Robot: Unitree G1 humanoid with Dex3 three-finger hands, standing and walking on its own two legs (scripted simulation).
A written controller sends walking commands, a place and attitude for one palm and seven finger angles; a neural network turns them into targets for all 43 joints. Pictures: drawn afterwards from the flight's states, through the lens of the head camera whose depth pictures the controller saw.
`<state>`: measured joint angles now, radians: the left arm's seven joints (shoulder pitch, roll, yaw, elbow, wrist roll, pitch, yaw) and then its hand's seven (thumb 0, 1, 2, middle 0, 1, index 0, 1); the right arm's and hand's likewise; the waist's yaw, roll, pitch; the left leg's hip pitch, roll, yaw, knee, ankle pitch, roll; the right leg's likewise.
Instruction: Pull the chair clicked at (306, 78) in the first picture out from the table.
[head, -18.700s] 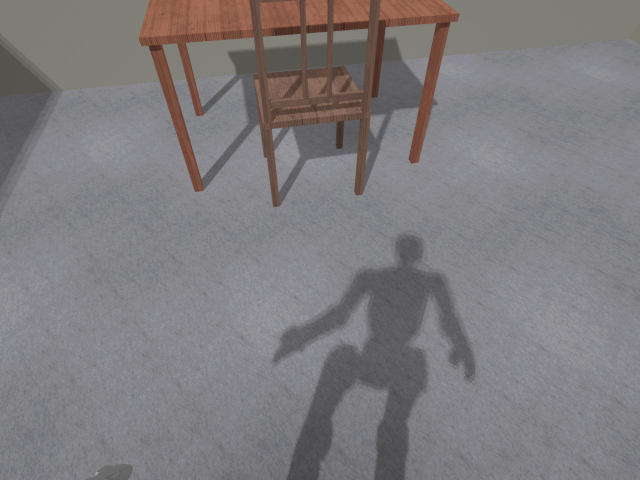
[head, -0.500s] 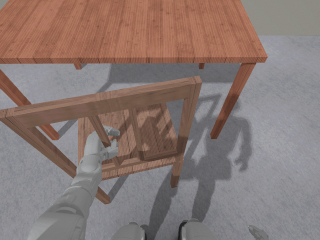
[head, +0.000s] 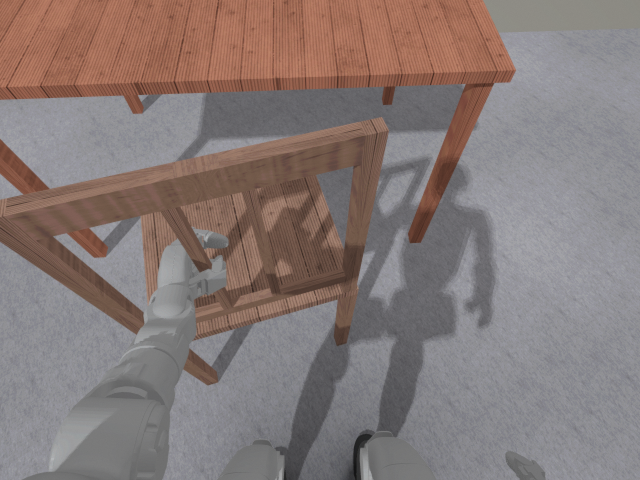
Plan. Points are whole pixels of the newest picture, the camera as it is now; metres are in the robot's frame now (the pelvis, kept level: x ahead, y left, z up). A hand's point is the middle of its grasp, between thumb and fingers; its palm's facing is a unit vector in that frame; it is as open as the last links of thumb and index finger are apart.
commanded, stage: step backward, pulling the chair out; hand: left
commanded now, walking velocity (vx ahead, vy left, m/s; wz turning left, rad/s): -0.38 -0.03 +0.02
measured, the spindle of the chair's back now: (204, 265) +0.41 +0.16 -0.07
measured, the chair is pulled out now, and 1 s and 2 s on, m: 0.22 0.46 0.66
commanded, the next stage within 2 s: stop walking, hand still on the chair in 1.06 s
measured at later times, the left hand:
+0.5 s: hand (210, 345) +0.29 +0.14 -0.06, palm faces +0.02 -0.98 -0.18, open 5.1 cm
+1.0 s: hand (188, 474) +0.14 +0.15 -0.06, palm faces +0.03 -0.98 -0.19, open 5.0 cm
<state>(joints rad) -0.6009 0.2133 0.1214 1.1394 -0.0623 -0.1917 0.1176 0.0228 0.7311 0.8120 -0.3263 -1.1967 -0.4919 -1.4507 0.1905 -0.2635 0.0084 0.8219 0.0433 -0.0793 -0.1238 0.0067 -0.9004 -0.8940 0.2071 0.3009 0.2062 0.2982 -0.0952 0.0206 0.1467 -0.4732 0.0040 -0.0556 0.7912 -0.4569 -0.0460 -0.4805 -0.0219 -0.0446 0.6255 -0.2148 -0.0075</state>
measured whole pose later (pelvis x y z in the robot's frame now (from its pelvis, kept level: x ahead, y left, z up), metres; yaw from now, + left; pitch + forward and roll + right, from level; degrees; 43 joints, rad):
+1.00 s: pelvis -0.24 +0.02 +0.00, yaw +0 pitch +2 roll +1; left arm -0.58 0.20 0.06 1.14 -0.05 -0.19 0.10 0.02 0.73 0.81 -0.30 -1.23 -0.49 -1.45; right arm 0.21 -0.28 0.00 0.83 0.04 -0.08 -0.14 0.01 -0.90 -0.89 0.20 0.30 0.20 0.30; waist -0.06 -0.01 0.15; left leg -0.39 -0.01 -0.02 0.62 -0.24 -0.01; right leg -0.48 -0.05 -0.01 0.62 -0.20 0.02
